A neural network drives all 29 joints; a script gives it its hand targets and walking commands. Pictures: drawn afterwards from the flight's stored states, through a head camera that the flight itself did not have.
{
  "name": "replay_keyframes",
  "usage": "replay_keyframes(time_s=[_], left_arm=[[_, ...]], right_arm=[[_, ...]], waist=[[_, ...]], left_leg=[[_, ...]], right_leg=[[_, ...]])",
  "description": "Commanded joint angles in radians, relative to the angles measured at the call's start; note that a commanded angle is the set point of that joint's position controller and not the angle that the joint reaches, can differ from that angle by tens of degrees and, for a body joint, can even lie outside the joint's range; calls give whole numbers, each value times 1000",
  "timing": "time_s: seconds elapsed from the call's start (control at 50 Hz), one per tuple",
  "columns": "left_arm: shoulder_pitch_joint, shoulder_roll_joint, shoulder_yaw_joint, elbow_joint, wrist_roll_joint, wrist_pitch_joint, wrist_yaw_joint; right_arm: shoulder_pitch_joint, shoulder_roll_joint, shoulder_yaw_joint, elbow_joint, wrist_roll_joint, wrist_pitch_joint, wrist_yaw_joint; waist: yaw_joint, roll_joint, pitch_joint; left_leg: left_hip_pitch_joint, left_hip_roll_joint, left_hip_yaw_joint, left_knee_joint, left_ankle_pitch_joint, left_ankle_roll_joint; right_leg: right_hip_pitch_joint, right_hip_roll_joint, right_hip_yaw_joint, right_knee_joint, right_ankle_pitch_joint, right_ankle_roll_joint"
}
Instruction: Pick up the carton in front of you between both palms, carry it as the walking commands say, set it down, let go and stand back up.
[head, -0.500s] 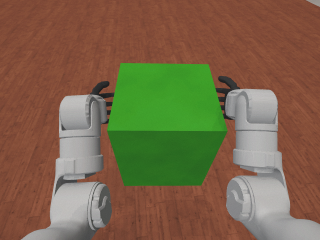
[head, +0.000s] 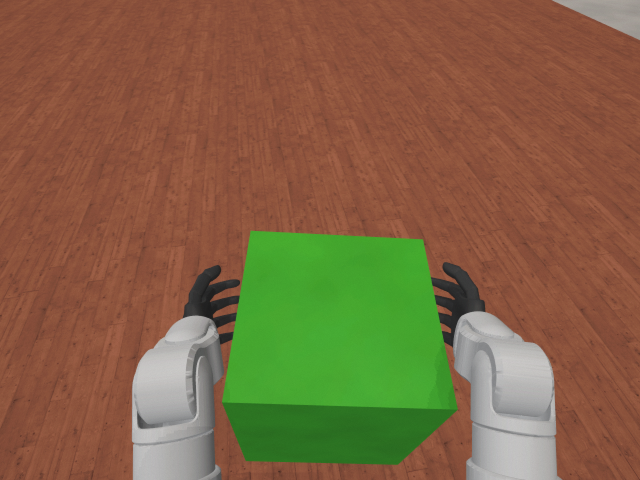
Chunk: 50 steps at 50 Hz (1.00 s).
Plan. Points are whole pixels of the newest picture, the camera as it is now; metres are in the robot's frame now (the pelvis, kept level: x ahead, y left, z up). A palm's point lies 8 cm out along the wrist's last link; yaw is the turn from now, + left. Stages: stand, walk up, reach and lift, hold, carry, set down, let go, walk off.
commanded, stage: carry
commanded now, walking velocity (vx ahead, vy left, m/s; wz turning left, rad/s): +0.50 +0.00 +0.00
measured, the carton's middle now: (329, 356) +0.29 +0.00 +0.02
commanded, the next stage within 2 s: none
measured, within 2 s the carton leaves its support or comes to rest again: neither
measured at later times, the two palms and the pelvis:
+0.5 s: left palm (207, 180) +0.59 +0.19 +0.09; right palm (384, 173) +0.58 -0.10 +0.09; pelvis +0.32 +0.04 -0.01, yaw -1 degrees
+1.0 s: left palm (237, 96) +0.86 +0.17 +0.11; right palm (375, 97) +0.86 -0.13 +0.09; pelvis +0.59 +0.02 +0.01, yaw +1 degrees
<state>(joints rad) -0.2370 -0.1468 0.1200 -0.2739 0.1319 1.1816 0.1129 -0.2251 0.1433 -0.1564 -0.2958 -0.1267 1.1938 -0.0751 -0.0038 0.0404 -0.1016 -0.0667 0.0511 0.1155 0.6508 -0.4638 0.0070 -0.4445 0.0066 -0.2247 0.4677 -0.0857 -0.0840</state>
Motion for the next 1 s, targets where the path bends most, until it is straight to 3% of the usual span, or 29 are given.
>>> replay_keyframes(time_s=[0.0, 0.02, 0.04, 0.06, 0.1, 0.16, 0.24, 0.32, 0.38, 0.42, 0.44, 0.46, 0.48, 0.5, 0.54, 0.58, 0.62, 0.66, 0.72, 0.82, 0.84, 0.86, 0.88, 0.9, 0.92, 0.94, 0.98], left_arm=[[-368, -926, -676, 8, -396, 34, -282], [-378, -940, -681, 2, -406, 35, -286], [-400, -956, -691, -9, -417, 34, -289], [-430, -967, -700, -22, -426, 32, -292], [-458, -977, -715, -37, -445, 28, -299], [-452, -959, -722, -44, -462, 28, -307], [-444, -914, -718, -65, -467, 35, -306], [-412, -866, -697, -40, -441, 53, -298], [-404, -855, -687, -13, -428, 63, -293], [-408, -853, -689, -9, -425, 66, -292], [-417, -847, -690, -12, -425, 68, -291], [-457, -872, -708, -41, -439, 73, -292], [-470, -894, -714, -38, -449, 69, -297], [-479, -934, -723, -31, -457, 57, -300], [-471, -980, -727, -41, -459, 30, -302], [-460, -995, -740, -68, -447, 9, -293], [-421, -1014, -746, -67, -436, -5, -283], [-382, -1000, -748, -78, -422, -13, -273], [-357, -965, -749, -106, -416, -10, -264], [-350, -883, -735, -123, -431, 33, -270], [-347, -868, -730, -115, -429, 42, -273], [-354, -851, -721, -106, -426, 51, -278], [-361, -829, -706, -94, -424, 62, -281], [-369, -819, -693, -66, -416, 66, -284], [-331, -833, -675, -23, -414, 61, -286], [-334, -861, -672, -23, -416, 55, -288], [-374, -928, -678, -29, -426, 45, -296]], right_arm=[[-463, 888, 753, -58, 423, 40, 262], [-476, 903, 755, -51, 429, 38, 265], [-482, 921, 755, -39, 431, 32, 267], [-478, 937, 754, -29, 433, 27, 268], [-462, 959, 755, -12, 426, 18, 264], [-433, 964, 750, 0, 406, 11, 252], [-422, 931, 749, -22, 397, 16, 236], [-419, 883, 743, -19, 399, 39, 233], [-425, 863, 733, -5, 405, 50, 236], [-410, 864, 721, 17, 407, 51, 240], [-399, 865, 714, 31, 402, 48, 242], [-398, 868, 704, 59, 385, 34, 246], [-389, 905, 711, 62, 400, 27, 248], [-412, 936, 718, 28, 419, 20, 249], [-443, 994, 740, -14, 435, 1, 254], [-459, 1021, 765, -42, 450, -16, 261], [-435, 1014, 772, -53, 460, -24, 267], [-405, 992, 778, -68, 463, -26, 271], [-387, 945, 776, -99, 463, -20, 271], [-347, 866, 745, -96, 419, 13, 253], [-346, 852, 740, -87, 412, 22, 251], [-346, 835, 735, -76, 406, 29, 249], [-351, 814, 725, -62, 402, 36, 247], [-396, 814, 741, -71, 411, 50, 243], [-396, 827, 748, -69, 419, 62, 242], [-411, 847, 752, -68, 420, 61, 244], [-462, 897, 765, -68, 428, 47, 248]], waist=[[25, -294, -404], [29, -224, -354], [24, -110, -326], [17, -55, -287], [15, -90, -261], [15, -137, -204], [17, -148, -137], [23, -167, -83], [22, -187, -75], [0, -153, -168], [-23, -87, -246], [-35, 193, -351], [-27, 295, -337], [-23, 197, -331], [-17, 18, -326], [-9, 50, -311], [-9, 92, -289], [-10, 94, -256], [-9, 108, -225], [-12, 109, -190], [-3, 82, -181], [0, 60, -187], [1, 7, -233], [15, -168, -328], [25, -258, -402], [18, -238, -376], [7, -196, -334]], left_leg=[[-653, -54, -86, 613, -33, 5], [-678, -11, -115, 630, -15, 17], [-656, 25, -129, 584, 43, 20], [-617, 55, -129, 504, 90, 14], [-544, 62, -96, 366, 145, -3], [-540, 66, -43, 173, 218, -28], [-515, 51, 23, -22, 373, -30], [-500, 34, 58, -110, 445, -16], [-420, 12, 98, -166, 400, 6], [-134, -57, 171, -201, 307, 19], [106, 37, 27, -214, 236, 41], [316, 289, -438, -317, 118, 179], [365, 360, -623, -416, 322, 223], [336, 354, -522, -376, 447, 217], [198, 323, -374, -372, 459, 161], [86, 279, -247, -439, 341, 114], [42, 259, -176, -488, 258, 117], [49, 248, -115, -493, 389, 133], [65, 204, -4, -427, 661, 102], [65, 161, 81, -276, 810, 46], [35, 139, 106, -199, 790, 17], [-29, 121, 110, -129, 753, -16], [-121, 99, 100, -46, 563, -55], [-263, 56, 44, 114, 186, -75], [-353, 12, -7, 163, -84, -70], [-354, 24, -51, 141, -139, -59], [-275, 35, -60, -95, -142, -36]], right_leg=[[817, -434, 723, -167, 9, -182], [746, -397, 627, -170, 86, -161], [661, -381, 548, -186, 111, -135], [563, -364, 480, -220, 83, -101], [457, -326, 370, -283, -54, -63], [397, -301, 286, -356, -158, -69], [395, -258, 182, -354, -32, -38], [444, -241, 133, -318, 78, -20], [484, -244, 103, -224, 229, 3], [405, -195, 19, 35, 395, 43], [231, -160, 4, 238, 276, 84], [-35, -54, 22, 581, 41, 140], [-230, 18, 110, 737, -379, 126], [-268, -41, 190, 833, -394, 95], [-238, -128, 232, 757, -301, 68], [-161, -141, 208, 617, -226, 74], [-136, -134, 172, 500, -188, 85], [-144, -122, 133, 372, -150, 106], [-103, -84, 68, 198, -69, 110], [58, -34, 1, -1, 140, 107], [150, -23, -19, -107, 230, 107], [274, -46, -7, -154, 301, 106], [427, -168, 115, -109, 565, 98], [655, -351, 287, 9, 969, -3], [730, -406, 391, -27, 903, -103], [660, -393, 390, -88, 756, -106], [533, -338, 307, -138, 489, -48]])
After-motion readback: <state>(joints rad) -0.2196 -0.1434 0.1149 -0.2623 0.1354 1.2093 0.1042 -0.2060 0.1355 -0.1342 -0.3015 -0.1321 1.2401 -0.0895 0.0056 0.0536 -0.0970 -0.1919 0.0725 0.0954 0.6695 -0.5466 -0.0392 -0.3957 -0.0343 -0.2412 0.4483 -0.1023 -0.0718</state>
